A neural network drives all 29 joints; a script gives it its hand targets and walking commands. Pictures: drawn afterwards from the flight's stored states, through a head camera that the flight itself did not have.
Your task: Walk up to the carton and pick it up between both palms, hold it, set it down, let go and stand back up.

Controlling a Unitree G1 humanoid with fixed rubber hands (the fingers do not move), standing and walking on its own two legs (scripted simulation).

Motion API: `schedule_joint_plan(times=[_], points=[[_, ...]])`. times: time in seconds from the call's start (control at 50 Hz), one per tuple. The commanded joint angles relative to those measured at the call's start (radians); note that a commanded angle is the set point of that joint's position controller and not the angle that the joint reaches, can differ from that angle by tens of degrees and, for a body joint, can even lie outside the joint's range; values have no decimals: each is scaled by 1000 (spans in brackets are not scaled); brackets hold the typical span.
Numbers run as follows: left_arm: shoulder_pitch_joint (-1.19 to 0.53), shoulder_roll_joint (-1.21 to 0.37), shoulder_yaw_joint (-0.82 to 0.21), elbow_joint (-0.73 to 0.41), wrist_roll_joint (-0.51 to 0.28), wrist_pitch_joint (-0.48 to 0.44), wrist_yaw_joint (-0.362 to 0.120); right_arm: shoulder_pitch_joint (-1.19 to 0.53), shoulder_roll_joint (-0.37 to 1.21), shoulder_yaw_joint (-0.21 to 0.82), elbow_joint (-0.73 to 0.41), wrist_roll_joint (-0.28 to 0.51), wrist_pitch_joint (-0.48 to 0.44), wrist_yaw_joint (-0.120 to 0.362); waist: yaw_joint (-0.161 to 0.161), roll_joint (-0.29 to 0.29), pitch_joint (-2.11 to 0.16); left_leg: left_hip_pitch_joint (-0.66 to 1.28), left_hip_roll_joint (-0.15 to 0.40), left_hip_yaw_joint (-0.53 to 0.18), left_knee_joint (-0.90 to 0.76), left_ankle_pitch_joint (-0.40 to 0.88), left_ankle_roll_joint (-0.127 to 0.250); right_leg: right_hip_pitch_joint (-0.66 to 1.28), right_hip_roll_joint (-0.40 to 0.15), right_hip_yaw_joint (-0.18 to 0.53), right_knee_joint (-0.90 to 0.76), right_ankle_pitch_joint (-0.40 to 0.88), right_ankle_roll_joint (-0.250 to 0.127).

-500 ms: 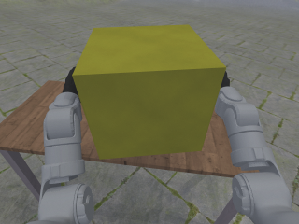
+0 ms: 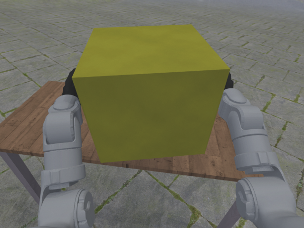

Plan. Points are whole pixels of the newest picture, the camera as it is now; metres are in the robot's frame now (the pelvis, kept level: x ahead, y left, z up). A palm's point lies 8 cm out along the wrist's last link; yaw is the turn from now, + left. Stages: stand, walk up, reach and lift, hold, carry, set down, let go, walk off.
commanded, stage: hold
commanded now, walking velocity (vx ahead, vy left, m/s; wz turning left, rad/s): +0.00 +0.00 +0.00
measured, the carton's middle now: (148, 90) +0.41 +0.01 +0.21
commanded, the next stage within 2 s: none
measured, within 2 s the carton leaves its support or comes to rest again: neither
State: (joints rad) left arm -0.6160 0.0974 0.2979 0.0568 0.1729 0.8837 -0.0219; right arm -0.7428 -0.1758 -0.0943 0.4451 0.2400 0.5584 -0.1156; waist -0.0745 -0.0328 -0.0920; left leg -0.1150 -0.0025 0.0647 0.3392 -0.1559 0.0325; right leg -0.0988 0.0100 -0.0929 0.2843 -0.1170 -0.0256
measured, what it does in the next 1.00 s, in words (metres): stands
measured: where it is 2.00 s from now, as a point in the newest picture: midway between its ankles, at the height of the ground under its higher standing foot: outside the picture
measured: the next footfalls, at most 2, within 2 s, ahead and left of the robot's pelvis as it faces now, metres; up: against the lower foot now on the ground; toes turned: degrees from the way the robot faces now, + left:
none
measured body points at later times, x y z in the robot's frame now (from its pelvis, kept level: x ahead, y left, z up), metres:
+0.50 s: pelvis +0.00 +0.00 +0.00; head -0.07 +0.02 +0.45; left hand +0.36 +0.19 +0.22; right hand +0.38 -0.18 +0.24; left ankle +0.02 +0.09 -0.75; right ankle +0.03 -0.10 -0.75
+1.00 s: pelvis +0.00 +0.00 +0.00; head -0.06 +0.02 +0.45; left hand +0.37 +0.19 +0.22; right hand +0.38 -0.18 +0.24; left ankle +0.02 +0.09 -0.75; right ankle +0.03 -0.10 -0.75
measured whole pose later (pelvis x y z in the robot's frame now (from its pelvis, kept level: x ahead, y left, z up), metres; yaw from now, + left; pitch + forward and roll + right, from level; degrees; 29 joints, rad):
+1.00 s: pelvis +0.00 +0.00 +0.00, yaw +0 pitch -4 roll -1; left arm -0.62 0.10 0.30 0.07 0.17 0.88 -0.02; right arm -0.75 -0.18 -0.09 0.46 0.24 0.56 -0.11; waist -0.07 -0.03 -0.10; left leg -0.12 0.00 0.07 0.34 -0.15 0.03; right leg -0.11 0.01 -0.09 0.28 -0.12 -0.02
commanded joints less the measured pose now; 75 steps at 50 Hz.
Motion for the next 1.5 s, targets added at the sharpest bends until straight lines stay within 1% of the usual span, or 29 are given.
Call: schedule_joint_plan(times=[0.0, 0.06, 0.08, 0.1, 0.16, 0.24, 0.26, 0.28, 0.34, 0.4, 0.5, 0.56, 0.64, 0.68, 0.7, 0.72, 0.8, 0.84, 0.94, 1.04, 1.12, 1.24, 1.34, 1.4, 1.42, 1.48], points=[[-816, -442, -463, -236, -222, -102, -140, -831, 529, 348, -343, 150, -72, 156, -3, 75, -456, 108, -13, -74, -34, 211, -40, 155, 25, 75, -2, 175, 34], [-810, -443, -461, -240, -222, -99, -141, -832, 524, 351, -352, 153, -72, 156, -2, 69, -459, 112, -11, -75, -31, 223, -41, 157, 28, 73, -2, 184, 34], [-810, -438, -452, -224, -216, -97, -141, -830, 518, 343, -335, 148, -69, 156, 0, 69, -438, 104, -11, -75, -35, 209, -39, 150, 27, 74, -6, 168, 33], [-811, -438, -454, -230, -218, -98, -141, -835, 528, 351, -342, 150, -70, 157, 2, 59, -445, 105, -11, -74, -35, 210, -38, 153, 27, 75, -5, 169, 34], [-819, -440, -448, -214, -215, -99, -144, -842, 522, 338, -327, 140, -71, 160, 2, 62, -431, 91, -10, -72, -45, 175, -34, 147, 25, 74, -11, 134, 32], [-833, -450, -459, -222, -223, -104, -139, -854, 535, 345, -335, 145, -76, 163, 3, 57, -447, 97, -9, -75, -40, 193, -34, 145, 27, 75, -7, 151, 32], [-834, -443, -453, -208, -221, -103, -140, -851, 528, 338, -321, 141, -74, 163, 1, 61, -436, 97, -10, -75, -40, 183, -34, 142, 26, 76, -10, 144, 31], [-832, -452, -461, -215, -227, -103, -139, -859, 531, 344, -337, 144, -76, 162, 1, 59, -456, 101, -10, -76, -37, 194, -34, 149, 27, 75, -6, 155, 32], [-835, -447, -453, -207, -224, -106, -140, -863, 538, 345, -332, 143, -75, 160, 5, 52, -451, 91, -14, -74, -40, 179, -30, 149, 24, 78, -8, 150, 36], [-838, -442, -453, -209, -221, -105, -141, -857, 538, 346, -325, 148, -74, 159, 2, 59, -458, 95, -16, -72, -38, 186, -31, 156, 23, 80, -5, 166, 38], [-845, -445, -450, -195, -219, -105, -143, -856, 534, 330, -301, 139, -73, 161, -1, 67, -436, 83, -12, -72, -47, 155, -33, 145, 22, 78, -10, 123, 33], [-843, -448, -456, -206, -223, -107, -143, -855, 537, 335, -312, 142, -74, 158, -3, 70, -451, 85, -14, -74, -41, 179, -34, 153, 21, 80, -5, 158, 35], [-840, -448, -459, -210, -224, -105, -142, -848, 534, 336, -309, 146, -72, 159, -8, 76, -452, 93, -13, -76, -38, 187, -38, 153, 24, 78, -5, 161, 35], [-838, -445, -454, -207, -220, -105, -143, -853, 534, 339, -314, 145, -72, 158, -3, 69, -447, 88, -15, -75, -38, 185, -36, 152, 23, 78, -5, 158, 36], [-833, -442, -452, -199, -218, -105, -143, -851, 531, 335, -309, 145, -72, 158, -6, 71, -441, 90, -15, -75, -38, 185, -37, 148, 24, 78, -5, 160, 36], [-838, -447, -455, -213, -220, -107, -143, -853, 537, 342, -318, 147, -73, 157, -2, 65, -454, 91, -16, -75, -38, 190, -35, 155, 24, 78, -5, 165, 36], [-833, -449, -459, -225, -225, -108, -140, -854, 537, 353, -344, 156, -74, 155, -1, 65, -466, 98, -16, -77, -30, 220, -36, 163, 26, 80, 0, 197, 37], [-831, -445, -458, -227, -227, -109, -139, -857, 540, 359, -349, 158, -73, 154, 3, 53, -476, 96, -18, -76, -30, 214, -33, 170, 25, 81, 0, 196, 39], [-824, -443, -456, -219, -222, -103, -141, -838, 530, 344, -324, 149, -69, 156, -2, 64, -446, 91, -14, -76, -36, 195, -36, 157, 25, 79, -4, 170, 35], [-827, -448, -466, -237, -229, -103, -138, -848, 530, 353, -351, 158, -69, 155, -2, 66, -467, 102, -15, -77, -29, 221, -38, 158, 28, 80, -2, 193, 35], [-827, -443, -453, -216, -219, -99, -141, -845, 526, 340, -322, 147, -66, 157, 0, 65, -437, 81, -12, -75, -42, 176, -34, 156, 25, 79, -6, 149, 34], [-837, -448, -466, -232, -226, -101, -138, -848, 525, 342, -325, 152, -69, 161, -1, 78, -458, 97, -11, -77, -34, 206, -40, 155, 27, 77, -3, 166, 32], [-835, -446, -454, -203, -223, -101, -140, -859, 527, 337, -320, 146, -69, 161, 0, 62, -447, 87, -13, -76, -41, 174, -34, 150, 24, 79, -7, 147, 35], [-840, -450, -458, -208, -227, -105, -140, -856, 533, 338, -320, 145, -70, 161, -1, 62, -449, 82, -13, -76, -40, 180, -33, 154, 25, 81, -5, 158, 35], [-841, -454, -466, -226, -229, -106, -138, -861, 537, 347, -338, 152, -73, 160, -2, 63, -477, 94, -13, -75, -34, 201, -35, 161, 26, 81, 0, 180, 35], [-839, -449, -459, -219, -229, -105, -138, -855, 532, 343, -327, 151, -69, 158, -3, 64, -465, 96, -13, -77, -31, 204, -37, 156, 27, 80, -1, 179, 36]])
